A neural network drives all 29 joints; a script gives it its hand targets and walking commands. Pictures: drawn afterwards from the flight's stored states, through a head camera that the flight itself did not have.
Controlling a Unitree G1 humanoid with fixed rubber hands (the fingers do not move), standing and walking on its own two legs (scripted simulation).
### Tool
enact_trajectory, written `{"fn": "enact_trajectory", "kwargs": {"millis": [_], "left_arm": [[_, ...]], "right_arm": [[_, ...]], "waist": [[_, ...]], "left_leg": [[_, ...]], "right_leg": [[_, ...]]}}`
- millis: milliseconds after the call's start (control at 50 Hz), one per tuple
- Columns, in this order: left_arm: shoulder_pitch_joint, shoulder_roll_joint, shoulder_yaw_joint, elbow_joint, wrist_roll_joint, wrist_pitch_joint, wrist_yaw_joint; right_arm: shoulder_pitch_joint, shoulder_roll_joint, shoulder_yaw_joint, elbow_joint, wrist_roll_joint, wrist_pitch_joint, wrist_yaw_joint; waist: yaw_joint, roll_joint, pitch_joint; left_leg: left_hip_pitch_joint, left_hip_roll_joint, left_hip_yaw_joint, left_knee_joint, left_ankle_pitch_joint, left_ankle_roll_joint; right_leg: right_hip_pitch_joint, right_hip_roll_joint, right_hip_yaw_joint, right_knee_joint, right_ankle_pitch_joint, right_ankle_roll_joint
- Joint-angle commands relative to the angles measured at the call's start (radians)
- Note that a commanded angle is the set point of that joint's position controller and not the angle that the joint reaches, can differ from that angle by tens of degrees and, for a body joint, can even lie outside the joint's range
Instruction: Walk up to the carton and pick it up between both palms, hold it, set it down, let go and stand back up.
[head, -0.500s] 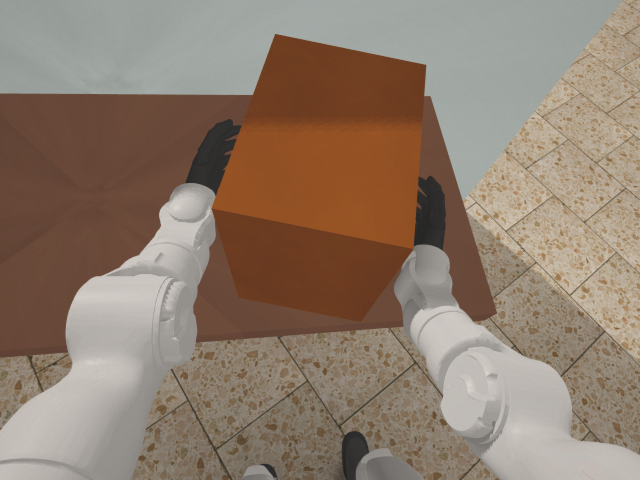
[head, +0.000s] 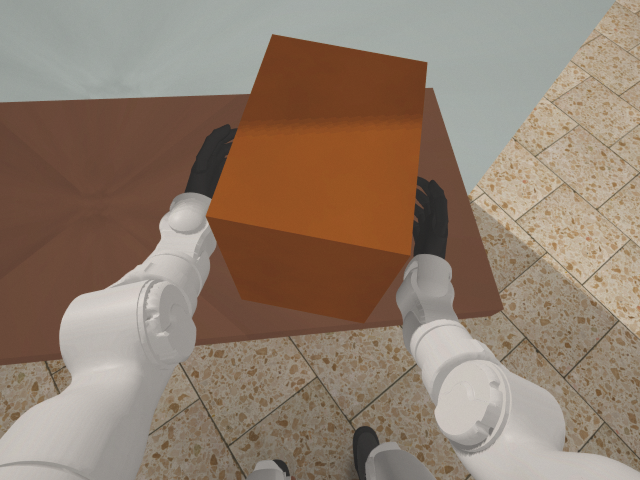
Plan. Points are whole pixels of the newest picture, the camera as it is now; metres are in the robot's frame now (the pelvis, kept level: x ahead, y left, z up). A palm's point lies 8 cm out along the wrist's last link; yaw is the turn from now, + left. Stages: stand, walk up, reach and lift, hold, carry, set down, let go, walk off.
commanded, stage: reach and lift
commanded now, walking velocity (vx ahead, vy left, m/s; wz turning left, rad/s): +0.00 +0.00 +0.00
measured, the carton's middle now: (323, 195) +0.49 -0.02 -0.03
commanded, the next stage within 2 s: none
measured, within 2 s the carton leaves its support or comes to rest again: leaves its support in 1.98 s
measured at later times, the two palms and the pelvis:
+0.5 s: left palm (206, 187) +0.48 +0.14 +0.02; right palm (427, 245) +0.39 -0.14 -0.01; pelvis +0.00 +0.00 +0.00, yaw +0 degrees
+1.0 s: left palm (206, 189) +0.48 +0.14 +0.02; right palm (427, 247) +0.39 -0.14 -0.01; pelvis +0.00 +0.00 +0.00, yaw +0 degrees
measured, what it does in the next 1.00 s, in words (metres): stands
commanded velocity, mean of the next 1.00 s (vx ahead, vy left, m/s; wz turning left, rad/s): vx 0.00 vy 0.00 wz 0.00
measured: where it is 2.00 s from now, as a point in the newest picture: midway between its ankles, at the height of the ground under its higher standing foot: outside the picture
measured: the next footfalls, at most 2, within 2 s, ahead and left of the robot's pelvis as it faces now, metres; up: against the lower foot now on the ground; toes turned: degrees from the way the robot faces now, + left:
none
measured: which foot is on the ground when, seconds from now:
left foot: down 0.00-1.00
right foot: down 0.00-1.00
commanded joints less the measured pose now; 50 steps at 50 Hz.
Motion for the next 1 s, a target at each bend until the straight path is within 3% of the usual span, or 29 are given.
{"fn": "enact_trajectory", "kwargs": {"millis": [0, 40, 80, 120, 180, 200, 220, 280, 300, 360, 400, 420, 440, 460, 480, 500, 560, 600, 640, 660, 740, 760, 840, 860, 880, 980], "left_arm": [[-0.348, -0.59, -0.1, 0.155, 0.125, -0.019, -0.135], [-0.36, -0.585, -0.101, 0.153, 0.128, -0.018, -0.136], [-0.346, -0.596, -0.124, 0.138, 0.103, -0.021, -0.13], [-0.332, -0.597, -0.104, 0.15, 0.128, -0.025, -0.133], [-0.339, -0.606, -0.12, 0.173, 0.104, -0.024, -0.132], [-0.327, -0.596, -0.115, 0.164, 0.11, -0.032, -0.131], [-0.339, -0.596, -0.131, 0.158, 0.108, -0.029, -0.134], [-0.333, -0.593, -0.109, 0.163, 0.109, -0.033, -0.133], [-0.355, -0.589, -0.125, 0.163, 0.11, -0.027, -0.134], [-0.349, -0.596, -0.126, 0.17, 0.104, -0.033, -0.13], [-0.338, -0.599, -0.124, 0.166, 0.121, -0.027, -0.128], [-0.333, -0.595, -0.128, 0.145, 0.107, -0.035, -0.124], [-0.35, -0.591, -0.128, 0.162, 0.115, -0.03, -0.13], [-0.341, -0.595, -0.126, 0.157, 0.114, -0.03, -0.129], [-0.337, -0.617, -0.131, 0.171, 0.109, -0.026, -0.128], [-0.341, -0.604, -0.138, 0.168, 0.098, -0.026, -0.13], [-0.324, -0.61, -0.137, 0.17, 0.103, -0.031, -0.128], [-0.333, -0.615, -0.148, 0.165, 0.103, -0.031, -0.127], [-0.32, -0.597, -0.142, 0.167, 0.095, -0.036, -0.125], [-0.33, -0.611, -0.149, 0.162, 0.097, -0.035, -0.122], [-0.321, -0.592, -0.147, 0.158, 0.096, -0.041, -0.121], [-0.336, -0.602, -0.146, 0.171, 0.09, -0.037, -0.127], [-0.334, -0.607, -0.163, 0.163, 0.091, -0.051, -0.121], [-0.325, -0.603, -0.156, 0.166, 0.089, -0.053, -0.121], [-0.346, -0.622, -0.172, 0.144, 0.078, -0.059, -0.117], [-0.34, -0.626, -0.198, 0.127, 0.071, -0.084, -0.106]], "right_arm": [[-0.401, 0.493, 0.285, 0.015, -0.232, -0.021, 0.15], [-0.392, 0.507, 0.267, 0.048, -0.248, -0.014, 0.151], [-0.41, 0.491, 0.279, 0.011, -0.228, -0.018, 0.151], [-0.39, 0.499, 0.279, 0.034, -0.23, -0.022, 0.149], [-0.416, 0.499, 0.289, 0.022, -0.225, -0.034, 0.148], [-0.396, 0.516, 0.296, 0.033, -0.221, -0.036, 0.147], [-0.39, 0.511, 0.281, 0.039, -0.222, -0.03, 0.146], [-0.389, 0.515, 0.289, 0.047, -0.226, -0.03, 0.146], [-0.398, 0.507, 0.282, 0.045, -0.217, -0.024, 0.145], [-0.414, 0.515, 0.299, 0.03, -0.214, -0.04, 0.144], [-0.399, 0.512, 0.289, 0.041, -0.22, -0.037, 0.142], [-0.383, 0.529, 0.293, 0.063, -0.212, -0.041, 0.138], [-0.37, 0.519, 0.287, 0.073, -0.208, -0.03, 0.139], [-0.377, 0.525, 0.295, 0.075, -0.213, -0.033, 0.14], [-0.384, 0.52, 0.287, 0.06, -0.218, -0.031, 0.139], [-0.403, 0.51, 0.301, 0.044, -0.201, -0.037, 0.142], [-0.397, 0.519, 0.304, 0.063, -0.211, -0.047, 0.135], [-0.394, 0.518, 0.285, 0.062, -0.213, -0.045, 0.134], [-0.4, 0.517, 0.304, 0.058, -0.212, -0.049, 0.137], [-0.394, 0.502, 0.294, 0.073, -0.213, -0.053, 0.133], [-0.394, 0.528, 0.314, 0.072, -0.194, -0.056, 0.136], [-0.412, 0.513, 0.306, 0.054, -0.199, -0.057, 0.131], [-0.422, 0.517, 0.315, 0.045, -0.202, -0.078, 0.131], [-0.415, 0.514, 0.321, 0.046, -0.204, -0.083, 0.129], [-0.428, 0.498, 0.324, 0.046, -0.208, -0.094, 0.13], [-0.429, 0.488, 0.351, 0.049, -0.203, -0.127, 0.131]], "waist": [[0.035, 0.141, -0.521], [0.019, 0.155, -0.51], [0.015, 0.156, -0.525], [0.034, 0.172, -0.533], [0.023, 0.167, -0.526], [0.044, 0.158, -0.539], [0.029, 0.164, -0.53], [0.042, 0.145, -0.52], [0.026, 0.162, -0.519], [0.043, 0.153, -0.547], [0.037, 0.179, -0.524], [0.049, 0.161, -0.527], [0.027, 0.177, -0.503], [0.042, 0.172, -0.507], [0.025, 0.171, -0.512], [0.042, 0.168, -0.515], [0.044, 0.167, -0.529], [0.03, 0.174, -0.526], [0.053, 0.156, -0.529], [0.036, 0.164, -0.514], [0.06, 0.166, -0.531], [0.046, 0.155, -0.549], [0.048, 0.16, -0.562], [0.061, 0.159, -0.558], [0.041, 0.15, -0.578], [0.064, 0.187, -0.632]], "left_leg": [[0.358, -0.005, 0.132, -0.018, 0.525, -0.076], [0.341, -0.007, 0.13, -0.018, 0.514, -0.079], [0.383, 0.002, 0.124, -0.019, 0.551, -0.081], [0.383, 0.005, 0.124, 0.0, 0.615, -0.09], [0.377, 0.006, 0.124, 0.0, 0.605, -0.087], [0.369, 0.004, 0.125, 0.003, 0.61, -0.089], [0.359, 0.005, 0.125, -0.001, 0.59, -0.086], [0.341, 0.006, 0.122, -0.01, 0.576, -0.081], [0.347, 0.003, 0.129, -0.006, 0.556, -0.082], [0.354, 0.003, 0.13, -0.001, 0.604, -0.082], [0.359, 0.008, 0.12, 0.004, 0.61, -0.091], [0.345, 0.007, 0.129, 0.001, 0.606, -0.087], [0.353, 0.006, 0.13, -0.004, 0.602, -0.084], [0.355, 0.005, 0.13, -0.002, 0.594, -0.087], [0.374, 0.008, 0.122, -0.003, 0.603, -0.083], [0.383, 0.01, 0.124, 0.006, 0.631, -0.088], [0.374, 0.01, 0.123, 0.005, 0.663, -0.095], [0.37, 0.013, 0.119, -0.001, 0.631, -0.097], [0.379, 0.016, 0.124, 0.005, 0.669, -0.09], [0.398, 0.019, 0.115, 0.004, 0.672, -0.101], [0.354, 0.009, 0.132, 0.003, 0.65, -0.088], [0.35, 0.006, 0.131, 0.004, 0.63, -0.091], [0.372, 0.016, 0.122, 0.006, 0.678, -0.096], [0.377, 0.016, 0.12, 0.008, 0.691, -0.097], [0.401, 0.019, 0.117, 0.01, 0.713, -0.098], [0.441, 0.02, 0.117, 0.011, 0.789, -0.112]], "right_leg": [[0.452, 0.028, -0.097, -0.01, 0.354, -0.053], [0.459, 0.025, -0.099, -0.003, 0.361, -0.054], [0.417, 0.031, -0.105, -0.015, 0.34, -0.057], [0.43, 0.031, -0.102, -0.011, 0.385, -0.06], [0.403, 0.034, -0.105, -0.02, 0.37, -0.063], [0.413, 0.032, -0.1, -0.014, 0.382, -0.061], [0.424, 0.03, -0.102, -0.017, 0.371, -0.06], [0.419, 0.032, -0.101, -0.012, 0.363, -0.06], [0.41, 0.031, -0.105, -0.015, 0.352, -0.063], [0.407, 0.031, -0.102, -0.012, 0.393, -0.062], [0.4, 0.027, -0.106, -0.015, 0.374, -0.063], [0.419, 0.031, -0.098, -0.018, 0.384, -0.068], [0.402, 0.028, -0.104, -0.017, 0.375, -0.066], [0.399, 0.032, -0.099, -0.022, 0.36, -0.067], [0.382, 0.034, -0.108, -0.02, 0.363, -0.065], [0.365, 0.036, -0.113, -0.015, 0.356, -0.066], [0.405, 0.034, -0.107, -0.021, 0.418, -0.067], [0.373, 0.035, -0.111, -0.028, 0.373, -0.07], [0.362, 0.041, -0.113, -0.03, 0.373, -0.067], [0.348, 0.042, -0.118, -0.031, 0.367, -0.07], [0.374, 0.038, -0.102, -0.017, 0.391, -0.07], [0.395, 0.036, -0.109, -0.022, 0.398, -0.073], [0.371, 0.044, -0.111, -0.017, 0.415, -0.07], [0.379, 0.044, -0.11, -0.025, 0.416, -0.071], [0.38, 0.048, -0.119, -0.035, 0.419, -0.069], [0.397, 0.05, -0.115, -0.038, 0.478, -0.072]]}}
